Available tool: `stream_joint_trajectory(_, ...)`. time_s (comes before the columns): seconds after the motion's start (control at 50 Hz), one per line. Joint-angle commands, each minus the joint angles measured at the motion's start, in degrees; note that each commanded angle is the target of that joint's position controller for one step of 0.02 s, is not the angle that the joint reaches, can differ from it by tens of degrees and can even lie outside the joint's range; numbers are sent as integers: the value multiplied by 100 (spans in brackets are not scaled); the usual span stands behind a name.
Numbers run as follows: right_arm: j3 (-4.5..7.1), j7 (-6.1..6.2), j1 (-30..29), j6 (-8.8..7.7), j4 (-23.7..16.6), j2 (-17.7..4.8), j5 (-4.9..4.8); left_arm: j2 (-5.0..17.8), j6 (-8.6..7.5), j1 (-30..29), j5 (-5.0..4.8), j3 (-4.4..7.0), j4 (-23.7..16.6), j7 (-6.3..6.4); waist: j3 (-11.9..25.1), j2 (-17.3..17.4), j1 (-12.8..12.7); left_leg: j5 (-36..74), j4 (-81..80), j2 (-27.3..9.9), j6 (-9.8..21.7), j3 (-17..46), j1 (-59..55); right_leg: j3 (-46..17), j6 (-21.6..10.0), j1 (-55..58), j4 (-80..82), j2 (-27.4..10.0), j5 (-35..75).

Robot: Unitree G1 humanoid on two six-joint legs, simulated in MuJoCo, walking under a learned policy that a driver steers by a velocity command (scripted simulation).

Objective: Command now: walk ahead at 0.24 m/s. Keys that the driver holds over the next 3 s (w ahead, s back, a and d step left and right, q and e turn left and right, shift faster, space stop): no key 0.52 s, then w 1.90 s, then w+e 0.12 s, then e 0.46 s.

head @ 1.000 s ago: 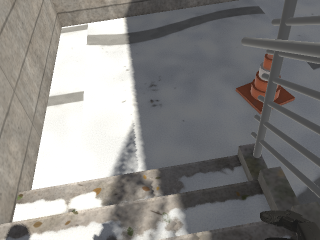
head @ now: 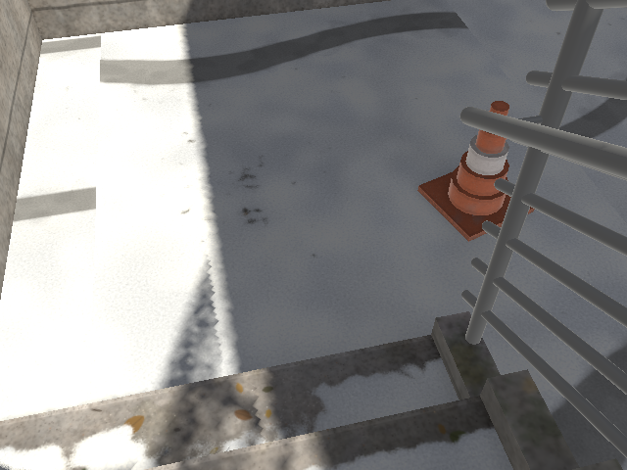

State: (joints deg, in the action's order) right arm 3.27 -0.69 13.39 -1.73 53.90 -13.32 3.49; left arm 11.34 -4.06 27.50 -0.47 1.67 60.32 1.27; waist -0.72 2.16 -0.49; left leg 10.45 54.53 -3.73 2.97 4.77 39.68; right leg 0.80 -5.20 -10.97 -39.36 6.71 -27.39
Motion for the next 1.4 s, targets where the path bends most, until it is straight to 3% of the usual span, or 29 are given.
stream_joint_trajectory(0.02, 2, -50, -260, -87, -272, -128, 28, 165, -87, -300, -42, -89, -282, 80, -245, -565, 86, 1772, -1064, 222, 58, -214, -939, -1197, -668, -1237, 439, -992, 1946)
stream_joint_trajectory(0.12, -134, -85, -880, -100, -515, 12, -172, 369, 109, 134, 224, -154, -209, 305, -829, -390, -402, 1450, -3023, 123, -128, -166, -1497, -1238, -511, -1075, -625, -999, 1712)
stream_joint_trajectory(0.18, -65, -40, 353, -269, -43, -171, -351, 341, 310, 360, 355, -153, -21, 397, -585, -223, -37, 1985, -4510, -151, -58, -161, -2880, -1142, -438, -844, -2335, -813, 1941)
stream_joint_trajectory(0.2, 12, -14, 1269, -273, 350, -366, -304, 392, 343, 499, 279, -130, 30, 347, -265, 116, 217, 2282, -4546, -77, -164, -507, -3960, -833, -332, -1125, -3392, -552, 1643)
stream_joint_trajectory(0.22, 118, -18, 1886, -225, 618, -775, -330, 358, 328, 929, 216, -60, 71, 286, 216, 837, 255, 4098, -3909, -647, -147, -12, -5304, -484, -137, -2085, -4915, -63, -1031)
stream_joint_trajectory(0.24, 77, -38, 2220, -170, 628, -948, -272, 221, 342, 1672, -217, -27, 84, 308, 1395, 1281, 55, 6777, -1429, -1707, 364, 401, -7346, -103, 197, -3624, -7289, 270, -3493)
stream_joint_trajectory(0.26, 30, -82, 1951, -96, 471, -755, -462, 490, 350, 1356, -276, -43, -76, 384, 1902, 1029, 219, 6061, -1460, -1963, 724, 804, -7279, -133, 220, -4267, -7823, -121, -3261)
stream_joint_trajectory(0.28, -30, -29, 1775, -53, 378, -575, -621, 498, 419, 682, -124, -54, -192, 399, 1661, 719, 337, 4351, -2054, -1909, 1030, 829, -6482, -147, 244, -4601, -8033, -221, -2815)
stream_joint_trajectory(0.32, -141, 251, 913, -1, 171, -501, -396, 447, 661, -385, 142, -91, -541, 308, 902, 320, 197, 649, -3370, -2088, 1734, 1438, -4132, -342, 421, -4343, -7877, -479, -1267)
stream_joint_trajectory(0.36, -300, 222, 718, 3, 111, -400, -149, 352, 960, -708, 227, -77, -603, 310, 92, 122, -16, -236, -3673, -1568, 1604, 998, -2029, -275, 425, -3464, -7390, -353, -405)
stream_joint_trajectory(0.4, -404, 218, 701, -132, 90, -331, -234, 208, 966, -719, 234, -62, -641, 289, -105, -10, -200, 21, -3257, -1004, 1316, 619, -1574, -557, 473, -3743, -7041, -121, 554)
stream_joint_trajectory(0.46, -447, 206, 1028, -207, 115, -344, -271, 183, 920, -870, 314, -32, -742, 310, 312, 273, -107, 326, -2975, -1029, 1422, 897, -2138, -646, 512, -4403, -7429, 119, 574)
stream_joint_trajectory(0.5, -528, 322, 1135, -180, 83, -300, -317, 41, 966, -1667, 297, -102, -1130, 291, 38, 134, 27, -759, -3026, -972, 1372, 956, -1997, -661, 711, -4837, -6772, 143, 1063)
stream_joint_trajectory(0.58, -582, 353, 1623, -153, 139, -240, -287, 64, 1012, -1806, 335, -134, -1224, 221, 151, 315, 217, -3506, -3385, -890, 1229, 1494, -2386, -863, 881, -5181, -6300, -9, 1118)
stream_joint_trajectory(0.7, -273, 339, 1696, -104, 148, -736, -265, 371, 796, -2425, 357, -98, -1597, -5, -136, 366, 395, -5552, -4002, -896, 1143, 2000, -2767, -532, 1004, -4697, -3352, -614, 1401)
stream_joint_trajectory(0.74, -168, 334, 1482, 34, -10, -857, -290, 351, 725, -2769, 188, -116, -1719, -144, -175, 593, 544, -5878, -4289, -901, 1164, 1930, -2075, -263, 981, -3260, -1818, -738, 1400)
stream_joint_trajectory(0.8, 10, 196, 1245, 163, -149, -1128, -271, 396, 655, -2364, 8, -59, -1535, -274, -218, 729, 431, -6074, -4401, -809, 1008, 1382, -921, 215, 666, -881, -420, -463, 1077)
stream_joint_trajectory(0.84, 62, 154, 907, 270, -271, -968, -182, 401, 633, -1473, -35, -3, -1221, -205, -285, 574, 30, -6278, -3994, -571, 966, 1172, -508, 483, 446, 235, 282, -399, 1059)
stream_joint_trajectory(0.88, 63, 192, 560, 311, -340, -511, -40, 408, 561, 406, -39, 43, -606, -66, -351, -579, -789, -5944, -1802, 276, 802, 392, 742, 304, 434, 2114, 977, -649, 105)
stream_joint_trajectory(0.9, -50, 180, 55, 230, -471, 130, -115, 566, 434, 1328, 57, 6, -421, -2, -653, -1309, -1168, -5321, 857, 1122, 481, 62, 2241, -1996, 257, 2437, 1355, -1796, -1853)
stream_joint_trajectory(0.92, -75, 93, 154, 83, -709, 256, -287, 1110, 374, 1467, 137, 70, -344, 47, -759, -780, -862, -4564, 1174, 1508, 431, 842, 3624, -4142, -185, 2613, 2593, -2769, -3057)
stream_joint_trajectory(0.94, 34, 41, -485, -2, -1034, -207, -182, 1433, 338, 1193, 158, 216, -386, 198, -1040, -643, -789, -3866, 1105, 1285, 282, 1212, 4044, -4713, -288, 2176, 3299, -3095, -3720)
stream_joint_trajectory(0.98, 45, -16, -210, 15, -868, -356, -87, 949, 171, 29, 229, 72, -626, 168, -819, -1054, -138, -2508, 1172, 1089, -91, 1028, 2798, -3391, -56, 840, 2905, -2405, -2042)
stream_joint_trajectory(1.02, 83, -192, 221, 155, -706, -370, -144, 543, 44, -501, 294, -71, -750, 57, -328, -1148, 375, -1559, 1922, 1310, -358, 521, 1166, -2221, 46, -758, 2857, -1737, -709)
stream_joint_trajectory(1.08, 37, -238, 416, 254, -669, -308, -66, 811, -49, -698, 162, 16, -706, -77, -345, -829, 761, -721, 2760, 1156, -432, 392, 240, -1797, -144, -1774, 2884, -1594, 78)
stream_joint_trajectory(1.14, 12, -71, -182, 220, -756, -447, 25, 900, -75, -43, 56, 112, -515, -84, -579, -419, 419, -455, 2087, 858, -393, 318, 568, -1554, -151, -1138, 2705, -1561, 535)
stream_joint_trajectory(1.22, -1, 30, -888, 211, -936, -457, 42, 780, -24, 1070, 110, 173, -228, -23, -551, -948, -219, -656, 1373, 477, -345, 139, 1331, -1704, -539, 539, 2238, -1728, 1232)
stream_joint_trajectory(1.34, 36, -167, -1194, 89, -1084, -412, 72, 1008, 104, 1435, 286, 320, -327, 37, -548, -907, -558, -1728, 735, 183, -234, -365, 1071, -1762, -957, 1045, 1312, -2037, 3305)
stream_joint_trajectory(1.4, 35, -250, -1577, 35, -1296, -369, -45, 866, 83, 1355, 297, 289, -413, 11, -643, -762, -755, -1379, -68, 139, -152, -476, 717, -1544, -975, 951, 1040, -1830, 3030)
